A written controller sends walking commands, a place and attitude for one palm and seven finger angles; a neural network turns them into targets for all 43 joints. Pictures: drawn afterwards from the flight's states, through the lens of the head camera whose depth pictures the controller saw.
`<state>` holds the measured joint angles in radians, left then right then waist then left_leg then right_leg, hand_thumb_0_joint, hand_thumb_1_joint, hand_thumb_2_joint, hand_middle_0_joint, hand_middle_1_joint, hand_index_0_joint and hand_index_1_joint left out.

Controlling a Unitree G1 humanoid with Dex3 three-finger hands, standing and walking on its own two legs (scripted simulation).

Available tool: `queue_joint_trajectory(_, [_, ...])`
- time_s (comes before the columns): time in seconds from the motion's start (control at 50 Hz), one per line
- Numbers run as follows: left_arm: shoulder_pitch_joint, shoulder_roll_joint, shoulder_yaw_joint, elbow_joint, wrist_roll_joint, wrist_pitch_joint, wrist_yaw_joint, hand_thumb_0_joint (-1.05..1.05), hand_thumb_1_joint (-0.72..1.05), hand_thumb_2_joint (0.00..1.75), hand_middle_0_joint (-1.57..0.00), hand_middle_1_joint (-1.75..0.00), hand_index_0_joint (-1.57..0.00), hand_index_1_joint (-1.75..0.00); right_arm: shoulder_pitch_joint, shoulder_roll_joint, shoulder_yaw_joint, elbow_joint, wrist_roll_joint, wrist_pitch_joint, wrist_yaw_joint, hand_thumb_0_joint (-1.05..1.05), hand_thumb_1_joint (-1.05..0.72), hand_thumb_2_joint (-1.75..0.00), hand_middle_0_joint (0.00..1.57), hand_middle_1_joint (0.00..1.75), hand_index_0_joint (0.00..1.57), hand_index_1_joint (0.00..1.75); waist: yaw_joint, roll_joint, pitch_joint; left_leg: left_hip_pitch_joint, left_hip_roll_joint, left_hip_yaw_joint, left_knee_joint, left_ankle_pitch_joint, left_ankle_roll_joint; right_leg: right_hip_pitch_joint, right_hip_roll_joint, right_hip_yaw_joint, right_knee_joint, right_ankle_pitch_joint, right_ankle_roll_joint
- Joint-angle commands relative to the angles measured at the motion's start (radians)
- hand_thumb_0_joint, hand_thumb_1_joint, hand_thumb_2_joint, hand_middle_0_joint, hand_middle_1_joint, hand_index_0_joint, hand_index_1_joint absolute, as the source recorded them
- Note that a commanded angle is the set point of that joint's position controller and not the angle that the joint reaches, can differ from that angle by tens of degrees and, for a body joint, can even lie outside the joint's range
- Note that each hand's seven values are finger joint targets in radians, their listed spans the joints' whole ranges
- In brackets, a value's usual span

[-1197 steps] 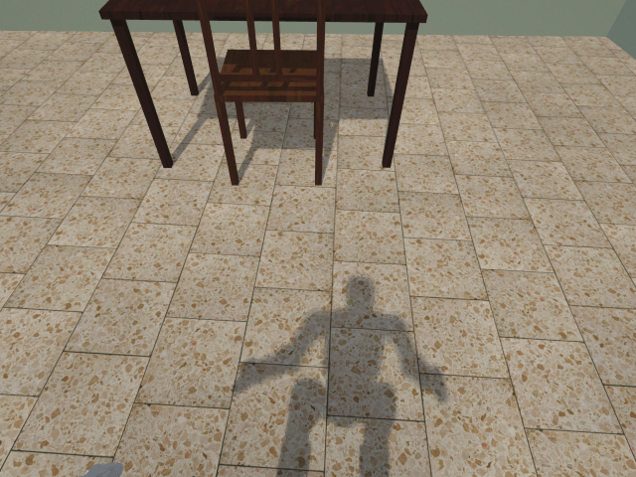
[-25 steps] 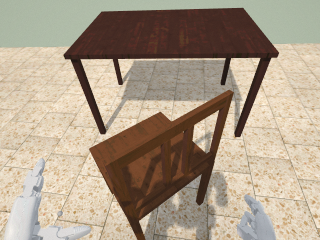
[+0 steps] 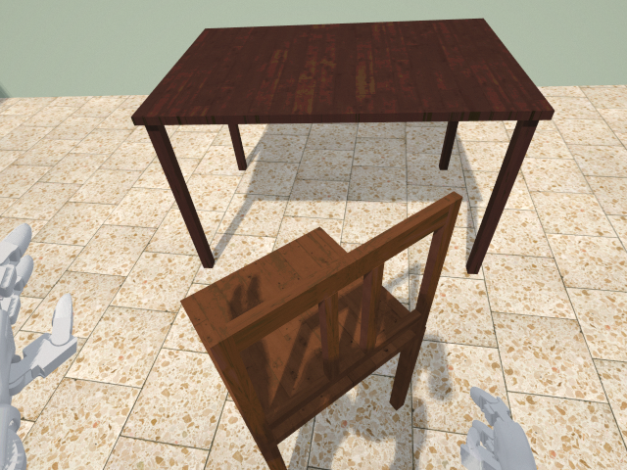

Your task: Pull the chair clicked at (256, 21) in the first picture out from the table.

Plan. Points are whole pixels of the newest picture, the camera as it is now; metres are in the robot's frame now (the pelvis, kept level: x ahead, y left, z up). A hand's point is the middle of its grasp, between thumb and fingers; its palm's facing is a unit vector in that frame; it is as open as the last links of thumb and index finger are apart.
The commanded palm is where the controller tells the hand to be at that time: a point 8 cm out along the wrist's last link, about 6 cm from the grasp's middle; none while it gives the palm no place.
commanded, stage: draw the hand back to the body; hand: left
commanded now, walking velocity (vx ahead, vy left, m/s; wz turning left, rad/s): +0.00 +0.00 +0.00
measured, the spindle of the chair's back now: (329, 338) +0.35 +0.03 -0.09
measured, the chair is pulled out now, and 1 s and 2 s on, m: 0.59 0.59 0.59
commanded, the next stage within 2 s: step back with the hand held close in 0.32 s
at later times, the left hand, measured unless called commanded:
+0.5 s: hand (65, 337) +0.19 +0.27 +0.16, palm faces +0.46 -0.79 -0.41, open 7.4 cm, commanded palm +0.14 +0.30 +0.18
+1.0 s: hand (20, 396) +0.14 +0.28 +0.15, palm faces +0.41 -0.78 -0.48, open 7.4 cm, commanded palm +0.08 +0.31 +0.18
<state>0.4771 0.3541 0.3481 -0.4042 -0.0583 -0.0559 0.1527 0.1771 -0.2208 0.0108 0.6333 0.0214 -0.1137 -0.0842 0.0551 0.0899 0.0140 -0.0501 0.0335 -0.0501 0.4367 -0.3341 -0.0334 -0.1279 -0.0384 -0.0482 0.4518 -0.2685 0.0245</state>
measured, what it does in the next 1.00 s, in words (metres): shifts its weight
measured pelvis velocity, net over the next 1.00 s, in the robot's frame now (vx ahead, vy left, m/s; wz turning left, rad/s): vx -0.07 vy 0.01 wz -0.01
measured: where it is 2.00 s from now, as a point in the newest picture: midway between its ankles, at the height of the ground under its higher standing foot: outside the picture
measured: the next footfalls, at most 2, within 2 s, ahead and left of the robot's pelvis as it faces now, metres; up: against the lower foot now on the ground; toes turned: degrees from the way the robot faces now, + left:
none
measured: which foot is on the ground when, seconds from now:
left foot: down 0.00-1.00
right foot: down 0.00-1.00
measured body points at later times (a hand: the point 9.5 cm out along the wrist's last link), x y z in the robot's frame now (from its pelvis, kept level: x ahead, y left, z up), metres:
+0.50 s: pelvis -0.01 +0.00 +0.00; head -0.01 -0.02 +0.45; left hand +0.16 +0.31 +0.18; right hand +0.19 -0.22 -0.08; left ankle -0.06 +0.14 -0.74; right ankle -0.01 -0.13 -0.74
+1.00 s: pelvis -0.07 +0.01 -0.01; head -0.05 +0.02 +0.44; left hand +0.11 +0.32 +0.18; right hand +0.11 -0.22 -0.08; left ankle -0.06 +0.14 -0.74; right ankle -0.01 -0.13 -0.74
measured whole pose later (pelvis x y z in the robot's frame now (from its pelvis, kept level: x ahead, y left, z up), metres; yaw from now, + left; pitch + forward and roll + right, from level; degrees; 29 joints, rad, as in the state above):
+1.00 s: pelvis -0.07 +0.01 -0.01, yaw -1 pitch +1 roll -1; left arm 0.57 0.41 0.41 -0.51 -0.05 -0.14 0.16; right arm 0.17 -0.20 -0.02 0.59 0.02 -0.05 -0.09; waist 0.01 0.01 0.02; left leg -0.29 0.02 -0.04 0.56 -0.28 -0.02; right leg -0.33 -0.05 -0.03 0.48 -0.16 0.04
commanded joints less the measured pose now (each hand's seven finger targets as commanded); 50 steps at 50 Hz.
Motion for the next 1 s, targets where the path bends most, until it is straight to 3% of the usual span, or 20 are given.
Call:
queue_joint_trajectory(0.0, [-0.009, 0.132, 0.094, -0.15, -0.005, -0.058, 0.006, 0.0, 0.9, 0.9, -0.2, -0.3, -0.2, -0.3, -0.139, -0.097, -0.047, -0.158, -0.001, -0.042, 0.001, 0.0, -0.9, -0.9, 0.2, 0.3, 0.2, 0.3, 0.003, -0.066, -0.076, -0.056, 0.005, 0.041, -0.045, 0.41, 0.038, 0.091, -0.002, -0.013, -0.048, 0.372, -0.036])
queue_joint_trajectory(0.12, [-0.032, 0.192, 0.135, -0.235, 0.0, -0.074, 0.011, 0.0, 0.9, 0.9, -0.2, -0.3, -0.2, -0.3, -0.139, -0.098, -0.05, -0.164, -0.001, -0.043, 0.001, 0.0, -0.9, -0.9, 0.2, 0.3, 0.2, 0.3, 0.008, -0.018, -0.138, -0.036, 0.001, 0.039, -0.046, 0.435, 0.037, 0.12, -0.003, -0.008, -0.044, 0.389, -0.039])
queue_joint_trajectory(0.14, [-0.041, 0.206, 0.145, -0.244, 0.001, -0.071, 0.012, 0.0, 0.9, 0.9, -0.2, -0.3, -0.2, -0.3, -0.143, -0.097, -0.048, -0.16, 0.0, -0.046, 0.001, 0.0, -0.9, -0.9, 0.2, 0.3, 0.2, 0.3, 0.008, 0.018, -0.126, -0.04, -0.001, 0.036, -0.046, 0.437, 0.033, 0.12, -0.001, -0.006, -0.046, 0.389, -0.043])
queue_joint_trajectory(0.26, [-0.042, 0.164, 0.114, -0.198, 0.0, -0.063, 0.011, 0.0, 0.9, 0.9, -0.2, -0.3, -0.2, -0.3, -0.134, -0.095, -0.047, -0.155, 0.002, -0.043, -0.002, 0.0, -0.9, -0.9, 0.2, 0.3, 0.2, 0.3, -0.002, -0.032, -0.079, -0.048, 0.003, 0.04, -0.055, 0.413, 0.031, 0.091, 0.004, -0.012, -0.057, 0.363, -0.04])
queue_joint_trajectory(0.32, [-0.052, 0.16, 0.111, -0.179, -0.003, -0.062, 0.009, 0.0, 0.9, 0.9, -0.2, -0.3, -0.2, -0.3, -0.138, -0.099, -0.048, -0.157, 0.001, -0.038, -0.003, 0.0, -0.9, -0.9, 0.2, 0.3, 0.2, 0.3, -0.003, -0.04, -0.068, -0.052, 0.002, 0.04, -0.062, 0.369, 0.035, 0.08, 0.004, -0.009, -0.067, 0.326, -0.037])
queue_joint_trajectory(0.34, [-0.07, 0.165, 0.107, -0.187, -0.001, -0.064, 0.007, 0.0, 0.9, 0.9, -0.2, -0.3, -0.2, -0.3, -0.143, -0.101, -0.047, -0.156, 0.003, -0.039, -0.003, 0.0, -0.9, -0.9, 0.2, 0.3, 0.2, 0.3, -0.003, -0.006, -0.053, -0.059, 0.0, 0.038, -0.066, 0.35, 0.031, 0.076, 0.005, -0.006, -0.074, 0.305, -0.041])
queue_joint_trajectory(0.4, [-0.061, 0.165, 0.109, -0.183, -0.003, -0.065, 0.006, 0.0, 0.9, 0.9, -0.2, -0.3, -0.2, -0.3, -0.141, -0.099, -0.045, -0.163, 0.0, -0.042, -0.002, 0.0, -0.9, -0.9, 0.2, 0.3, 0.2, 0.3, 0.001, -0.029, -0.069, -0.056, -0.001, 0.035, -0.073, 0.336, 0.035, 0.081, 0.006, -0.006, -0.073, 0.288, -0.039])
queue_joint_trajectory(0.42, [-0.14, 0.159, 0.08, -0.222, -0.002, -0.07, 0.005, 0.0, 0.9, 0.9, -0.2, -0.3, -0.2, -0.3, -0.142, -0.107, -0.04, -0.164, -0.001, -0.046, -0.001, 0.0, -0.9, -0.9, 0.2, 0.3, 0.2, 0.3, -0.01, -0.023, -0.072, -0.05, -0.004, 0.035, -0.072, 0.333, 0.035, 0.078, 0.005, -0.004, -0.074, 0.288, -0.039])
queue_joint_trajectory(0.44, [-0.31, 0.329, 0.244, -0.311, -0.014, -0.133, 0.009, 0.0, 0.9, 0.9, -0.2, -0.3, -0.2, -0.3, -0.116, -0.108, -0.029, -0.204, 0.004, -0.034, 0.001, 0.0, -0.9, -0.9, 0.2, 0.3, 0.2, 0.3, -0.032, 0.013, 0.04, -0.128, 0.023, 0.023, -0.045, 0.274, 0.051, 0.0, -0.041, 0.051, -0.107, 0.347, -0.033])
queue_joint_trajectory(0.46, [-0.251, 0.319, 0.25, -0.244, -0.01, -0.144, 0.004, 0.0, 0.9, 0.9, -0.2, -0.3, -0.2, -0.3, -0.118, -0.107, -0.046, -0.171, 0.005, -0.035, 0.002, 0.0, -0.9, -0.9, 0.2, 0.3, 0.2, 0.3, -0.028, -0.063, -0.001, -0.138, 0.022, 0.019, -0.027, 0.238, 0.051, 0.011, -0.054, 0.068, -0.104, 0.386, -0.04])
queue_joint_trajectory(0.48, [-0.143, 0.25, 0.211, -0.179, -0.01, -0.141, -0.004, 0.0, 0.9, 0.9, -0.2, -0.3, -0.2, -0.3, -0.116, -0.109, -0.051, -0.174, 0.001, -0.028, 0.005, 0.0, -0.9, -0.9, 0.2, 0.3, 0.2, 0.3, -0.032, -0.1, -0.025, -0.131, 0.019, 0.014, -0.016, 0.246, 0.051, 0.021, -0.06, 0.074, -0.095, 0.409, -0.04])
queue_joint_trajectory(0.52, [-0.001, 0.176, 0.154, -0.159, -0.007, -0.139, -0.014, 0.0, 0.9, 0.9, -0.2, -0.3, -0.2, -0.3, -0.12, -0.122, -0.059, -0.184, -0.006, -0.003, 0.016, 0.0, -0.9, -0.9, 0.2, 0.3, 0.2, 0.3, -0.037, -0.071, -0.08, -0.133, 0.03, 0.01, -0.01, 0.33, 0.048, 0.046, -0.062, 0.059, -0.063, 0.441, -0.038])
queue_joint_trajectory(0.54, [0.032, 0.168, 0.146, -0.171, -0.008, -0.141, -0.016, 0.0, 0.9, 0.9, -0.2, -0.3, -0.2, -0.3, -0.128, -0.122, -0.061, -0.189, -0.004, 0.003, 0.018, 0.0, -0.9, -0.9, 0.2, 0.3, 0.2, 0.3, -0.036, -0.02, -0.098, -0.135, 0.035, 0.01, -0.021, 0.362, 0.047, 0.052, -0.063, 0.053, -0.053, 0.442, -0.034])
queue_joint_trajectory(0.56, [0.072, 0.16, 0.142, -0.176, -0.004, -0.141, -0.016, 0.0, 0.9, 0.9, -0.2, -0.3, -0.2, -0.3, -0.127, -0.121, -0.059, -0.191, -0.01, 0.014, 0.02, 0.0, -0.9, -0.9, 0.2, 0.3, 0.2, 0.3, -0.037, -0.014, -0.115, -0.141, 0.042, 0.007, -0.024, 0.398, 0.048, 0.056, -0.056, 0.042, -0.045, 0.435, -0.031])
queue_joint_trajectory(0.62, [0.106, 0.19, 0.169, -0.233, 0.0, -0.142, -0.009, 0.0, 0.9, 0.9, -0.2, -0.3, -0.2, -0.3, -0.135, -0.121, -0.07, -0.204, -0.012, 0.037, 0.018, 0.0, -0.9, -0.9, 0.2, 0.3, 0.2, 0.3, -0.037, -0.065, -0.165, -0.147, 0.053, 0.0, -0.01, 0.467, 0.045, 0.06, -0.053, 0.032, -0.028, 0.459, -0.025])
queue_joint_trajectory(0.64, [0.106, 0.223, 0.195, -0.251, 0.0, -0.143, -0.001, 0.0, 0.9, 0.9, -0.2, -0.3, -0.2, -0.3, -0.14, -0.119, -0.072, -0.203, -0.009, 0.039, 0.012, 0.0, -0.9, -0.9, 0.2, 0.3, 0.2, 0.3, -0.038, -0.038, -0.18, -0.15, 0.054, -0.004, -0.017, 0.461, 0.046, 0.069, -0.058, 0.037, -0.023, 0.46, -0.025])
queue_joint_trajectory(0.72, [0.105, 0.238, 0.213, -0.309, -0.004, -0.151, 0.012, 0.0, 0.9, 0.9, -0.2, -0.3, -0.2, -0.3, -0.133, -0.107, -0.075, -0.209, -0.006, 0.038, 0.0, 0.0, -0.9, -0.9, 0.2, 0.3, 0.2, 0.3, -0.039, -0.053, -0.209, -0.165, 0.063, -0.006, 0.009, 0.486, 0.043, 0.055, -0.058, 0.034, 0.008, 0.483, -0.021])
queue_joint_trajectory(0.74, [0.093, 0.253, 0.217, -0.332, -0.005, -0.152, 0.017, 0.0, 0.9, 0.9, -0.2, -0.3, -0.2, -0.3, -0.132, -0.11, -0.076, -0.205, -0.003, 0.035, -0.005, 0.0, -0.9, -0.9, 0.2, 0.3, 0.2, 0.3, -0.042, -0.017, -0.213, -0.173, 0.067, -0.012, 0.002, 0.48, 0.043, 0.06, -0.06, 0.034, 0.016, 0.471, -0.023])
queue_joint_trajectory(0.86, [0.094, 0.214, 0.191, -0.31, -0.002, -0.142, 0.029, 0.0, 0.9, 0.9, -0.2, -0.3, -0.2, -0.3, -0.12, -0.105, -0.074, -0.197, -0.004, 0.015, -0.014, 0.0, -0.9, -0.9, 0.2, 0.3, 0.2, 0.3, -0.041, 0.018, -0.157, -0.28, 0.077, -0.024, -0.014, 0.288, 0.05, 0.009, -0.043, 0.037, 0.025, 0.298, -0.015])
queue_joint_trajectory(0.98, [0.05, 0.216, 0.184, -0.292, 0.011, -0.139, 0.04, 0.0, 0.9, 0.9, -0.2, -0.3, -0.2, -0.3, -0.103, -0.109, -0.072, -0.201, -0.006, 0.002, -0.013, 0.0, -0.9, -0.9, 0.2, 0.3, 0.2, 0.3, -0.045, -0.029, -0.071, -0.409, 0.049, -0.023, -0.015, -0.056, 0.054, -0.07, -0.049, 0.086, -0.05, 0.033, -0.018])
